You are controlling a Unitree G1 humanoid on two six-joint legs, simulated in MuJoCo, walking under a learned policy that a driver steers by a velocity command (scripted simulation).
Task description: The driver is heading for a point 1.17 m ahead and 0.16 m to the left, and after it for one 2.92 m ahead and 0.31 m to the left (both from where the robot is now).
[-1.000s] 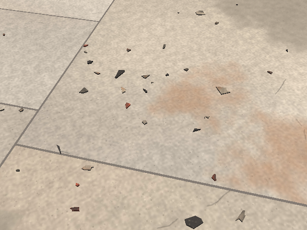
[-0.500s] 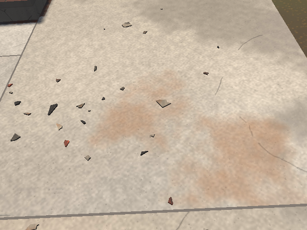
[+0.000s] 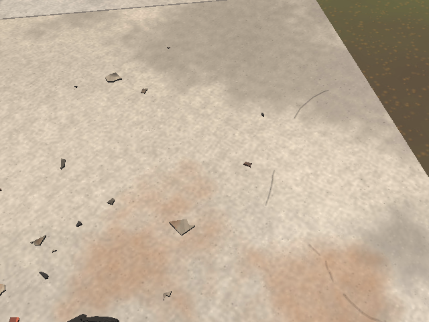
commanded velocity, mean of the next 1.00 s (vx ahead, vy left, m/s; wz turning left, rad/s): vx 1.00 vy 0.00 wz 0.22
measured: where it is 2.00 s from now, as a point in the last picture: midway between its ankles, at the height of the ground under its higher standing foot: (161, 74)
